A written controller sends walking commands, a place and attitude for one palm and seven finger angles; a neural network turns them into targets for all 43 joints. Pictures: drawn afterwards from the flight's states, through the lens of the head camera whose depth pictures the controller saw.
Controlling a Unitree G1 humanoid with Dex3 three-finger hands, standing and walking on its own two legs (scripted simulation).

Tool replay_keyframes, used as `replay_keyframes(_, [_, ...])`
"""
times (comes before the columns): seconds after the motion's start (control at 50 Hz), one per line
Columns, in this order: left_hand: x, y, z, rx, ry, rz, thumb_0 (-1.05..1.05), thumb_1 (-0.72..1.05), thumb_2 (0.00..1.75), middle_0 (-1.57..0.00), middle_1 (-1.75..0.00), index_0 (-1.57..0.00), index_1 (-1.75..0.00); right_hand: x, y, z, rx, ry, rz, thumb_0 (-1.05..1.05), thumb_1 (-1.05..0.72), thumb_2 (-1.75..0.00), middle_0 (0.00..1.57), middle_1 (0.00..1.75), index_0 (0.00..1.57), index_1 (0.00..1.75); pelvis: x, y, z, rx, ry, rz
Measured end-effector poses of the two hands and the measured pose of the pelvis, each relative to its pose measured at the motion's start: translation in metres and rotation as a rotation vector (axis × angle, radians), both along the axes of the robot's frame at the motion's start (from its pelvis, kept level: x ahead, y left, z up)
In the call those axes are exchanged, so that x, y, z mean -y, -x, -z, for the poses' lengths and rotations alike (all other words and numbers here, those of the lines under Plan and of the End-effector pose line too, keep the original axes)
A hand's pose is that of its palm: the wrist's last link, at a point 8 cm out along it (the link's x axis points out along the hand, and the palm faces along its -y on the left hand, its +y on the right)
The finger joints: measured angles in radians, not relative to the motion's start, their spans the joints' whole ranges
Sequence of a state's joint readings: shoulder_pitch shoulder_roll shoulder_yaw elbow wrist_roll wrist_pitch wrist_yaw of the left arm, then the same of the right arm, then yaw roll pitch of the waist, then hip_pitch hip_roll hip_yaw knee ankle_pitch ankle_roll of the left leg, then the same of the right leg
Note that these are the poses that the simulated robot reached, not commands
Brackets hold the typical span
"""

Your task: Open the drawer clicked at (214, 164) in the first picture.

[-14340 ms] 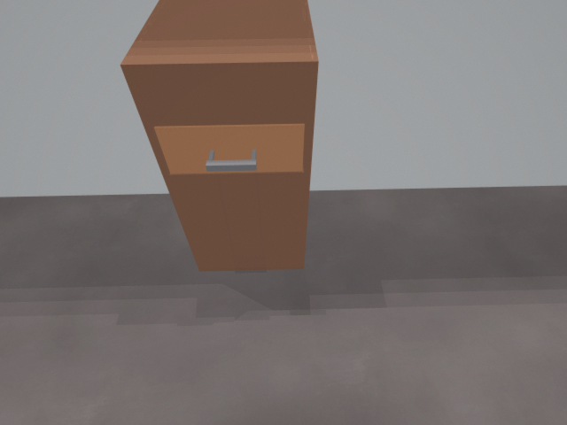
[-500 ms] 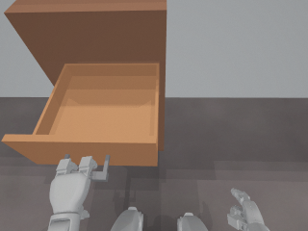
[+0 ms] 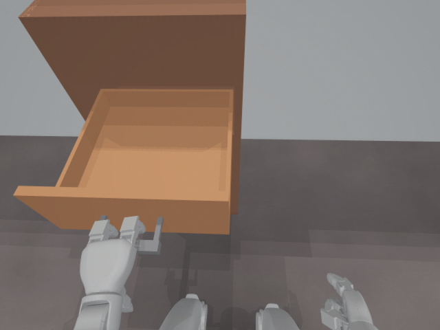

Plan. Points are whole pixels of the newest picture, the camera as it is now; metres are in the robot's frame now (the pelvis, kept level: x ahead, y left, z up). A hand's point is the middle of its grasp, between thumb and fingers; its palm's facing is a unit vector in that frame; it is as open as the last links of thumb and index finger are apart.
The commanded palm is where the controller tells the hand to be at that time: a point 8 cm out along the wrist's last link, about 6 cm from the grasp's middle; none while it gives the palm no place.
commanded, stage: lift the hand off the handle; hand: left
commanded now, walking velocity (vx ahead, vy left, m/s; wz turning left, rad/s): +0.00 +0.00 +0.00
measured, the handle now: (128, 234) +0.29 +0.21 -0.03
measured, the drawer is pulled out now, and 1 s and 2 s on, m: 0.30 0.30 0.30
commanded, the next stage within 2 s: none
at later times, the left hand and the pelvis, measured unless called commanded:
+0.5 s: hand (112, 256) +0.24 +0.22 -0.01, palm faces -0.01 -0.09 -1.00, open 13.8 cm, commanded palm +0.22 +0.21 +0.05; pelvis +0.02 +0.00 +0.03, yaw +0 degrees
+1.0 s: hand (100, 250) +0.24 +0.22 +0.03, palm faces +0.01 -0.11 -0.99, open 13.8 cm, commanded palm +0.22 +0.21 +0.09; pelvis +0.03 +0.01 +0.04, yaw +0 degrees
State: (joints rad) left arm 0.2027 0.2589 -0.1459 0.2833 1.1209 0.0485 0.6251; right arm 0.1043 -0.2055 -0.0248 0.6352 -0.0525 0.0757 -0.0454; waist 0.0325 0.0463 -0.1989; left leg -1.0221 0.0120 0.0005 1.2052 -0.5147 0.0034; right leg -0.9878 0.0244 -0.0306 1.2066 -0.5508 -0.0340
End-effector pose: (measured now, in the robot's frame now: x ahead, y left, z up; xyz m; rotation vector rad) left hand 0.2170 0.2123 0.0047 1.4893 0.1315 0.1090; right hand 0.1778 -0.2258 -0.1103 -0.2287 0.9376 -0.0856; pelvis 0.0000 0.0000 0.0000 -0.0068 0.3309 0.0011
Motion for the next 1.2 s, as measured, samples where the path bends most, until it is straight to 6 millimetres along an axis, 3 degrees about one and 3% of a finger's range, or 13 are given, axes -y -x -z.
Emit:
replay_keyframes(0.38, [-0.002, -0.007, -0.031, 0.005, 0.013, -0.020, 0.00, -0.49, 0.30, -0.33, -1.21, -0.32, -1.20, 0.006, -0.009, -0.030, 0.029, 0.004, 0.018, 0.01, -0.90, -0.90, 0.20, 0.30, 0.20, 0.30, -0.003, -0.014, -0.022, 0.045, -0.001, 0.009])
replay_keyframes(0.74, [-0.010, -0.002, -0.057, 0.016, 0.031, -0.016, 0.00, -0.49, 0.30, -0.32, -1.20, -0.32, -1.20, -0.005, -0.029, -0.048, 0.068, -0.023, -0.016, 0.01, -0.90, -0.90, 0.20, 0.30, 0.20, 0.30, -0.006, -0.024, -0.034, 0.077, 0.000, 0.010])
replay_keyframes(1.0, [-0.015, -0.003, -0.074, 0.021, 0.031, -0.026, 0.00, -0.49, 0.30, -0.32, -1.20, -0.32, -1.20, -0.009, -0.032, -0.058, 0.079, -0.034, -0.027, 0.01, -0.90, -0.90, 0.20, 0.30, 0.20, 0.30, -0.007, -0.026, -0.042, 0.108, 0.001, 0.007])
replay_keyframes(1.2, [-0.003, -0.004, -0.092, 0.034, 0.055, 0.017, 0.00, -0.49, 0.30, -0.32, -1.20, -0.32, -1.20, -0.008, -0.032, -0.068, 0.101, -0.057, -0.019, 0.01, -0.90, -0.90, 0.20, 0.30, 0.20, 0.30, -0.008, -0.028, -0.050, 0.131, -0.003, 0.018])
